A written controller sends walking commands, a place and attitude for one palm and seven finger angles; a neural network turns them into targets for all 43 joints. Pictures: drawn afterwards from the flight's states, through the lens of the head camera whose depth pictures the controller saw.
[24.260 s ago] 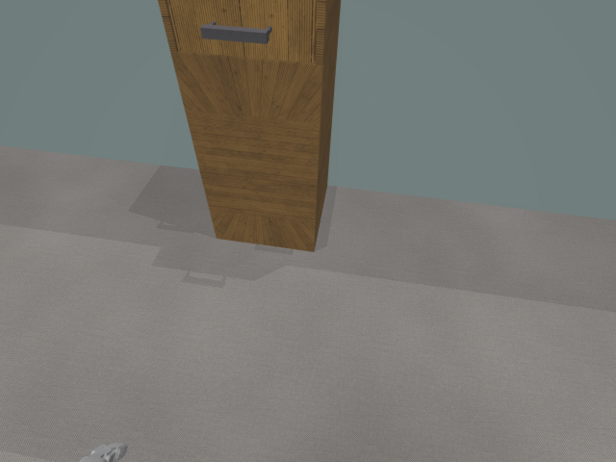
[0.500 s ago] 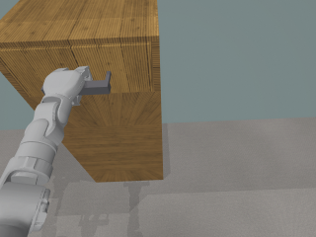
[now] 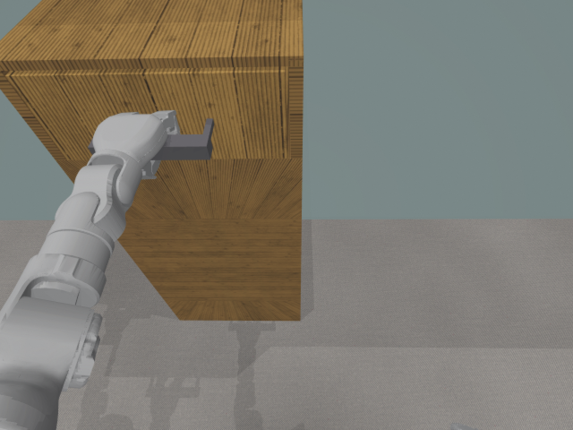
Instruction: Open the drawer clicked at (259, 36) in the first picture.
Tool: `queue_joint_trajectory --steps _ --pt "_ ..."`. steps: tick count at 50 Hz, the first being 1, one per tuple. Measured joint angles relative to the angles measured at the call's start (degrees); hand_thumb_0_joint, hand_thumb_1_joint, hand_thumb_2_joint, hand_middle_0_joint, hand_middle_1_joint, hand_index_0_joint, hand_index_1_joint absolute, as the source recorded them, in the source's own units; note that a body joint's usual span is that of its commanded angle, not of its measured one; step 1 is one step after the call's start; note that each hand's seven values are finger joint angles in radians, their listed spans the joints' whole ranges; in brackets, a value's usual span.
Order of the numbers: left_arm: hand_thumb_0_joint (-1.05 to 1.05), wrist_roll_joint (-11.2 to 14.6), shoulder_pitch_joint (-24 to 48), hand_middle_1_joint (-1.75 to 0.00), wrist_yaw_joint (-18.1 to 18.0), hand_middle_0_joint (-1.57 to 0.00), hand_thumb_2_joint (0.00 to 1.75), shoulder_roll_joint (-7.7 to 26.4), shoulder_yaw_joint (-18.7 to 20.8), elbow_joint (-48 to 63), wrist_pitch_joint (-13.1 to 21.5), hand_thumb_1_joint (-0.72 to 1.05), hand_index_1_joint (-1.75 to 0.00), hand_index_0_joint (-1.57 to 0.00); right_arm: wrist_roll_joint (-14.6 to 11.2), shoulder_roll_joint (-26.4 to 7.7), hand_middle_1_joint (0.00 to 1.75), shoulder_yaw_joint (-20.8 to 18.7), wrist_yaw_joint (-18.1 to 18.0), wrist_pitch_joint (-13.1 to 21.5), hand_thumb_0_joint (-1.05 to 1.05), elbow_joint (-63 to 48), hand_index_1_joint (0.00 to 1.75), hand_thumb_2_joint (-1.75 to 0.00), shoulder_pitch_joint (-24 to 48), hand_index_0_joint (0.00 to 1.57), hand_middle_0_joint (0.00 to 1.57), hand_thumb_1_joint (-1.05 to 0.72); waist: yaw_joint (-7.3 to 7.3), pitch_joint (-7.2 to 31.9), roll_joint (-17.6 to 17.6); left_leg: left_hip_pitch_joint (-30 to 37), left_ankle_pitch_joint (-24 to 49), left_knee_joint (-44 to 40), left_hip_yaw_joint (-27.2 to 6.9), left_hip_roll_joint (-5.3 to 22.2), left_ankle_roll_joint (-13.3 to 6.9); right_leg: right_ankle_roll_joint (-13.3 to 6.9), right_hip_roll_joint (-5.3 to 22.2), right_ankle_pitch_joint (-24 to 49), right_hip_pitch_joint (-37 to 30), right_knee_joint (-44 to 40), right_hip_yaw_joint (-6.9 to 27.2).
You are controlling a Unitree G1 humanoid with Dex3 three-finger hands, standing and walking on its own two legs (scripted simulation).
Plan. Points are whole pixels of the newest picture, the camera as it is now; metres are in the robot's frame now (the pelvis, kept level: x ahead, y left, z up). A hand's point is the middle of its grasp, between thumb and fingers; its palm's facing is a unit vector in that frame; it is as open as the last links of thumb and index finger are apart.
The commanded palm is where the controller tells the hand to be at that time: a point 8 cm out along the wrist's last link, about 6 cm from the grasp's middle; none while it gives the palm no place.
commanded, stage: pull the drawer open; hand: left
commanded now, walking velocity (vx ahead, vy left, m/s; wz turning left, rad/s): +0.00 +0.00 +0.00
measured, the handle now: (156, 136) +0.51 +0.20 +0.13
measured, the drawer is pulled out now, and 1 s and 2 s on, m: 0.00 0.05 0.15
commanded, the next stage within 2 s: none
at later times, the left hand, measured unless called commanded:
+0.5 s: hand (145, 172) +0.45 +0.21 +0.11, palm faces +0.01 -0.06 -1.00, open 5.9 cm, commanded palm +0.41 +0.23 +0.16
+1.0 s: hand (138, 191) +0.42 +0.21 +0.11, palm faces -0.03 -0.03 -1.00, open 5.8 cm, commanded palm +0.40 +0.22 +0.16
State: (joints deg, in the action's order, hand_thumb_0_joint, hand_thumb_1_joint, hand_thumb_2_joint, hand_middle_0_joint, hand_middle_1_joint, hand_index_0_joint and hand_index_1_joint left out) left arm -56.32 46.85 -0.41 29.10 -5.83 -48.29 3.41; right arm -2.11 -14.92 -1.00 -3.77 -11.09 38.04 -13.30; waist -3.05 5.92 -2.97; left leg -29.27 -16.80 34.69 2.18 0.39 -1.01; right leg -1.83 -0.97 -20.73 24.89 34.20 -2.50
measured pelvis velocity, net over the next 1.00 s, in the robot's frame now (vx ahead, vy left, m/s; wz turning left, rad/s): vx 0.02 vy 0.00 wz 0.02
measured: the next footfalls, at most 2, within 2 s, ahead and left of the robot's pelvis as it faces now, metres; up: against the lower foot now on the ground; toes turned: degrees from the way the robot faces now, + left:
none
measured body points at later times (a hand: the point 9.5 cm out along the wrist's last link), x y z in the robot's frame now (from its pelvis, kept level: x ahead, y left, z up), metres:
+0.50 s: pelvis +0.01 +0.01 +0.01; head +0.05 -0.01 +0.45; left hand +0.45 +0.21 +0.16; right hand +0.07 -0.26 -0.13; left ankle +0.00 +0.11 -0.73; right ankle -0.05 -0.10 -0.73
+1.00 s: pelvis +0.02 +0.00 +0.00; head +0.06 -0.03 +0.45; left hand +0.41 +0.21 +0.16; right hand +0.20 -0.23 -0.12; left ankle +0.00 +0.11 -0.73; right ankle -0.05 -0.10 -0.73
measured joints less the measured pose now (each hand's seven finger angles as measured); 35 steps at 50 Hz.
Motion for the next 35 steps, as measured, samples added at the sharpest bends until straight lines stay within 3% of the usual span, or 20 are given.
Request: queue_joint_trajectory --steps 9,18,35 --pt "0.01 -0.5 -2.3 -1.35 -2.2 -0.41 0.80 1.6 3.2 1.0 1.2 0.66 -1.34 -0.42 0.1 -0.8 0.30 -1.1 0.3 -0.4 0.01 0.9 0.30 -0.90 -4.7 0.20 0.20 -0.90 -1.05 -0.1 -0.5 -0.8 0.4 -0.1 1.4 0.7 -0.1 0.1 -0.6 1.0 1.4 0.0 1.4" --pt "0.02 0.7 -9.8 -1.35 -2.8 -0.41 0.81 1.7 4.3 9.2 -0.8 0.65 -1.34 -0.42 -0.3 -1.4 0.30 -1.9 1.4 -0.6 0.01 0.5 0.30 -0.90 -5.9 0.20 0.20 -0.90 -1.15 0.3 -0.5 1.9 0.2 -1.9 3.0 0.9 -0.5 0.5 -0.8 1.5 -0.8 -2.0 3.1" --pt "0.03 2.9 -22.3 -1.35 -0.3 -0.41 0.81 -1.0 1.0 28.7 -7.6 0.64 -1.35 -0.42 -0.5 -0.7 0.30 -0.4 3.3 0.2 0.01 -4.1 0.30 -0.90 3.2 0.20 0.20 -0.91 1.80 0.3 -0.9 6.6 -0.8 -4.0 3.0 -0.3 -1.1 1.3 0.3 0.6 -5.8 -4.5 3.2"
